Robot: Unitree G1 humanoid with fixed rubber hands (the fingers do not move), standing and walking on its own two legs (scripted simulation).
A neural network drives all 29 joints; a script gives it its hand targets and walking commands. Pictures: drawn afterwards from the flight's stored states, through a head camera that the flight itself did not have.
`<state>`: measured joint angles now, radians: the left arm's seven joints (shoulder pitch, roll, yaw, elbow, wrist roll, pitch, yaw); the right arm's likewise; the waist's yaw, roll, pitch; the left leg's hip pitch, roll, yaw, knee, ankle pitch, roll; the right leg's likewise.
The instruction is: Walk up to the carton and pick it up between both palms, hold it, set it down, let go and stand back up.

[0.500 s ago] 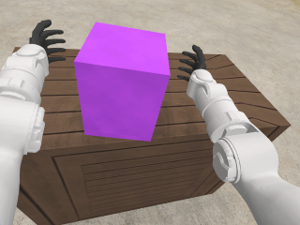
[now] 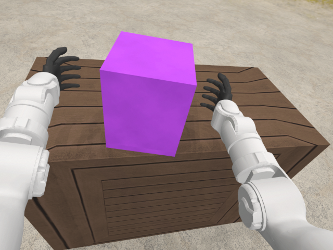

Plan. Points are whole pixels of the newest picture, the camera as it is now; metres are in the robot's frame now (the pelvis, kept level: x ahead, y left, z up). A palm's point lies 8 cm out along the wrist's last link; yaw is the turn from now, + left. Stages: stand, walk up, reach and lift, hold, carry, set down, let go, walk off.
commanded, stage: set down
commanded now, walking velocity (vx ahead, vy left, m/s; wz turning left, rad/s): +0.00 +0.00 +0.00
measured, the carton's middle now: (148, 96) +0.52 -0.02 +0.12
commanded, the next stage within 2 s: none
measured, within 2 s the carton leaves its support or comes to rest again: neither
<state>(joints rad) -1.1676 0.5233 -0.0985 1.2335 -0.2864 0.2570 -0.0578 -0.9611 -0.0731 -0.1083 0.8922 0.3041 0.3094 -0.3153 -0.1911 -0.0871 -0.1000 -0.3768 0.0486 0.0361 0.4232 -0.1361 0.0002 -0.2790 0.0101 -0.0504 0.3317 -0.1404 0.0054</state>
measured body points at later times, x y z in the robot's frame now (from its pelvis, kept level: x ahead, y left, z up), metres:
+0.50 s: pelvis +0.00 +0.02 +0.00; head -0.01 +0.06 +0.45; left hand +0.43 +0.22 +0.14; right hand +0.37 -0.18 +0.14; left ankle +0.05 +0.11 -0.74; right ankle +0.01 -0.13 -0.74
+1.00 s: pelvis +0.00 +0.02 +0.00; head +0.00 +0.05 +0.45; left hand +0.36 +0.24 +0.10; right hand +0.32 -0.17 +0.11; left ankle +0.05 +0.11 -0.74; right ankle +0.01 -0.13 -0.74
